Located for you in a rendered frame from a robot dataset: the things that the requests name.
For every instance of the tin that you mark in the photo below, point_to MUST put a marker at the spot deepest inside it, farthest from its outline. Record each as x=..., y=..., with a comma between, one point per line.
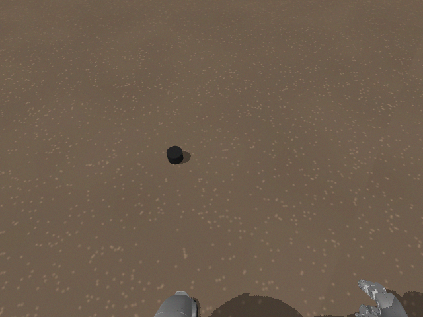
x=175, y=155

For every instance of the right robot hand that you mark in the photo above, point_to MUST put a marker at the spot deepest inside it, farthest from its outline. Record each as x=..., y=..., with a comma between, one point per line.
x=387, y=303

